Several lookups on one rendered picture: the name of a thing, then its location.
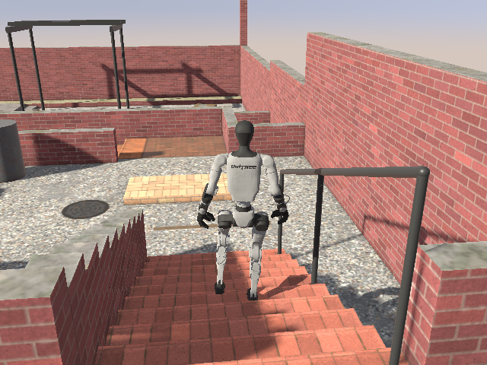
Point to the robot foot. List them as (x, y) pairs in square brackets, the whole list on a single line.
[(219, 288), (251, 298)]

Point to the right robot forearm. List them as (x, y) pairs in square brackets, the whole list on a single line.
[(280, 201)]

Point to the left robot hand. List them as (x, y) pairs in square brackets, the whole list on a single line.
[(207, 216)]

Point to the left robot forearm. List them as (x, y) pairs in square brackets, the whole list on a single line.
[(205, 201)]

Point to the robot left foot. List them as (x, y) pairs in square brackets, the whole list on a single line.
[(219, 288)]

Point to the right robot upper arm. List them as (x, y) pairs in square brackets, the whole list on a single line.
[(271, 172)]

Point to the left robot upper arm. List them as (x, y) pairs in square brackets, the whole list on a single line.
[(219, 161)]

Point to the right robot hand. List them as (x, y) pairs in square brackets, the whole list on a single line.
[(277, 213)]

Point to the robot right foot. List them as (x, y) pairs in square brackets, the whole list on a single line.
[(251, 298)]

